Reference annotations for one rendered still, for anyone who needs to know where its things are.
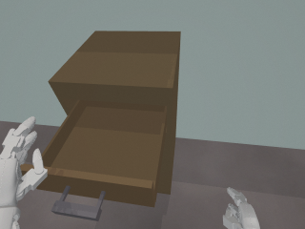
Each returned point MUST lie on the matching drawer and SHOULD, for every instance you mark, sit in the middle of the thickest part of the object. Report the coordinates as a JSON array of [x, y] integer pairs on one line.
[[107, 146]]

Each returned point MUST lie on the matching cabinet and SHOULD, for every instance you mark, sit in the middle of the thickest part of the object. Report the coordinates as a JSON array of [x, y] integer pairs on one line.
[[135, 67]]

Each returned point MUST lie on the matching handle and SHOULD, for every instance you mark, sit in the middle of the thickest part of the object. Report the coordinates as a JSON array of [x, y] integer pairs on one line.
[[76, 210]]

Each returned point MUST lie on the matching robot right hand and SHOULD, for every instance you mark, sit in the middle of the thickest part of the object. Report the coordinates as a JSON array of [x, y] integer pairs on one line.
[[243, 217]]

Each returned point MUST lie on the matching robot left hand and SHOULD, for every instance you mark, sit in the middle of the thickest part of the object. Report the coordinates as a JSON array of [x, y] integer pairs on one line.
[[16, 146]]

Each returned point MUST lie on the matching robot left forearm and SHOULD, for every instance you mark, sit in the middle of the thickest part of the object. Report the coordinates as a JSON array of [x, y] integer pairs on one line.
[[9, 215]]

